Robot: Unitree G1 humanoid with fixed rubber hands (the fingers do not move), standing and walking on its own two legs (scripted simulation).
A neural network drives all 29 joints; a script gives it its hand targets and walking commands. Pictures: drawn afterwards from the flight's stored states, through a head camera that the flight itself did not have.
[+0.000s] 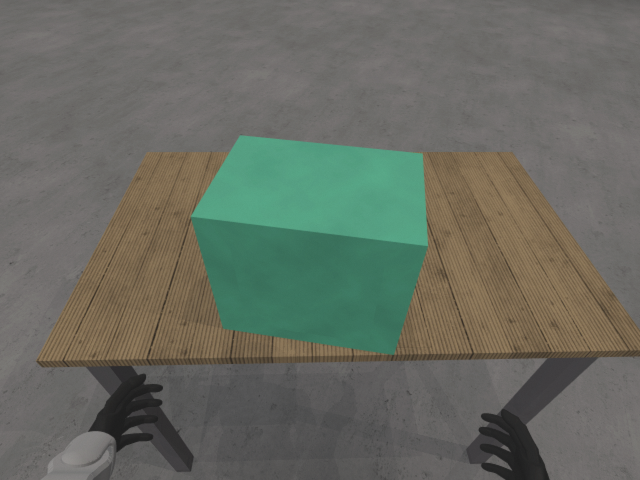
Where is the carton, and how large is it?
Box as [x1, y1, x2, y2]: [191, 135, 427, 354]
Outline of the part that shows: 240,135 191,215 191,219 223,328 393,354 427,247 422,153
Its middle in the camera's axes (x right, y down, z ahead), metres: +0.00 +0.01 +0.59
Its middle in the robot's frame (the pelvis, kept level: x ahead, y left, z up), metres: +0.44 +0.02 +0.06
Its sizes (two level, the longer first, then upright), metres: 0.274 0.191 0.240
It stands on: a table, 0.71 m high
